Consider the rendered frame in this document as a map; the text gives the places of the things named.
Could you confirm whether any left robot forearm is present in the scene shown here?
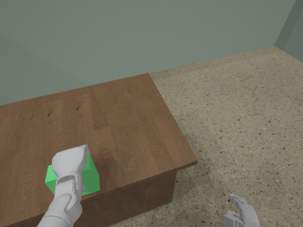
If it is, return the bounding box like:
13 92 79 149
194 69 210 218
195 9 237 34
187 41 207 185
37 172 83 227

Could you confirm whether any robot left hand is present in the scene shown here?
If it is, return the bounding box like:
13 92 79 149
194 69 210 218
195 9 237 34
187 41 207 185
52 144 91 192

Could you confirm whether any robot right hand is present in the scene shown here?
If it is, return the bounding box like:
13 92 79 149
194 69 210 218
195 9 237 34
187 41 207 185
224 194 260 227

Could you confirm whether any sponge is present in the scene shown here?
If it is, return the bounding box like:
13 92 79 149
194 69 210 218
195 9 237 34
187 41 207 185
45 154 100 196

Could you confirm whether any table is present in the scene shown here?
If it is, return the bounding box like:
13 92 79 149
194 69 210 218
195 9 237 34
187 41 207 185
0 73 198 227

